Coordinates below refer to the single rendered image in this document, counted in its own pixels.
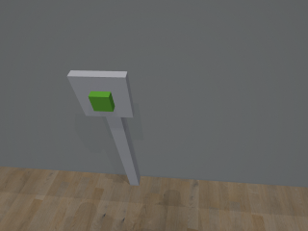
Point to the button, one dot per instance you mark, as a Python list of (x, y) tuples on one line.
[(102, 101)]

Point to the panel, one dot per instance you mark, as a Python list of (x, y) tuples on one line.
[(117, 83)]

